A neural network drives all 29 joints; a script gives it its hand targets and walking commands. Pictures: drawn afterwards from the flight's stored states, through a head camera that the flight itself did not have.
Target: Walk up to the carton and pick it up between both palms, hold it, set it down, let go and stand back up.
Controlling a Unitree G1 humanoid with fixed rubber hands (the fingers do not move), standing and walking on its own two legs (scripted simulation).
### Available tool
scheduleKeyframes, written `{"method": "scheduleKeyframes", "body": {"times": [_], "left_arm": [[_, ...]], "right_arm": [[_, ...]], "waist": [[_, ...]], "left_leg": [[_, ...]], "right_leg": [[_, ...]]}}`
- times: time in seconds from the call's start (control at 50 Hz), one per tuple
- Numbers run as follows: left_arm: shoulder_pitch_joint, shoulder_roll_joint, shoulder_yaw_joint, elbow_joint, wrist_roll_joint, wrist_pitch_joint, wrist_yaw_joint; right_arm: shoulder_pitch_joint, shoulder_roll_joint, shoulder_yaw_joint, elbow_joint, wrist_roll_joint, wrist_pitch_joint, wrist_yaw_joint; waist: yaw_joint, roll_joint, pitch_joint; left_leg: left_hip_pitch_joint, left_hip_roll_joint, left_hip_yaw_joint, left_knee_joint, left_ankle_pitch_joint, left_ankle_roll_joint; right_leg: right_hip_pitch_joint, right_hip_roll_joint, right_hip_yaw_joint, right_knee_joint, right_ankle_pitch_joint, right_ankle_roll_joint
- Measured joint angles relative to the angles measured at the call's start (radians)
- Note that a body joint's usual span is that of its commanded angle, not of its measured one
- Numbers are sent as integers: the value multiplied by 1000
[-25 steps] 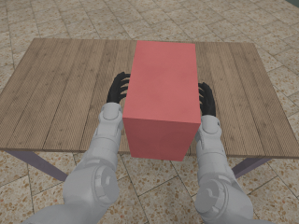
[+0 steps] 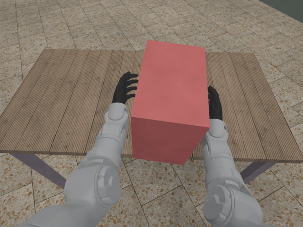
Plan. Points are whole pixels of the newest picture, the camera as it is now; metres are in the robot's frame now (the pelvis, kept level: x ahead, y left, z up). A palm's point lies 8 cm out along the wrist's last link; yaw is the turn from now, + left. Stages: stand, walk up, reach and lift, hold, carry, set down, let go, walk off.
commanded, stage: reach and lift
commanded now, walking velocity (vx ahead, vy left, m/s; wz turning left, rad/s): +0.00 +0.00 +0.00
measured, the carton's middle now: (166, 106) +0.45 -0.04 +0.03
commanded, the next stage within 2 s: none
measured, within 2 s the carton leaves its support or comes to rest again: neither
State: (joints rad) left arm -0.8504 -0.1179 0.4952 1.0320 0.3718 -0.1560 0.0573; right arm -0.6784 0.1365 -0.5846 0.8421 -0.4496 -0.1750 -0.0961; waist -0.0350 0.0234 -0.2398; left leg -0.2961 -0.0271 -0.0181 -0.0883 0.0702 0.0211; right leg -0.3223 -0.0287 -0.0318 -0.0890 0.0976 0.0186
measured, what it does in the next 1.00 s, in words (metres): stands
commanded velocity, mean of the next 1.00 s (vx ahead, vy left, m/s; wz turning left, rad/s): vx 0.00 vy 0.00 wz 0.00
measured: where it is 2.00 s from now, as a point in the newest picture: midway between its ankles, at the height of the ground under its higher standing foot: outside the picture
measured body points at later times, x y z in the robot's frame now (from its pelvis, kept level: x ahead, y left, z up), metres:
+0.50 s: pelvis +0.00 -0.01 +0.00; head +0.00 -0.01 +0.45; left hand +0.42 +0.09 +0.12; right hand +0.39 -0.17 +0.10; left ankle -0.02 +0.11 -0.75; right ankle +0.00 -0.13 -0.75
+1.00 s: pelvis -0.01 -0.01 +0.01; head -0.01 -0.01 +0.46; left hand +0.39 +0.11 +0.17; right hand +0.38 -0.15 +0.14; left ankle -0.02 +0.11 -0.75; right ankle +0.00 -0.13 -0.75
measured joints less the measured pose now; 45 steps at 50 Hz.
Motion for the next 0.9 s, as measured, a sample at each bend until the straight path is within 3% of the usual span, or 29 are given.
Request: {"method": "scheduleKeyframes", "body": {"times": [0.18,0.34,0.9], "left_arm": [[40,9,-55,-38,-51,36,10],[69,13,-88,-115,-63,123,3],[199,11,-216,-600,-128,538,23]], "right_arm": [[18,-7,74,-26,52,59,-10],[27,-14,140,-57,108,138,-23],[67,-82,464,-293,391,452,-106]], "waist": [[2,-2,-2],[-2,-6,25],[-17,-20,159]], "left_leg": [[34,7,-5,1,-1,-7],[94,11,-6,20,-20,-11],[244,22,-7,104,-83,-21]], "right_leg": [[36,7,-7,1,-3,-7],[105,11,-8,1,-13,-12],[273,23,-6,48,-55,-20]]}}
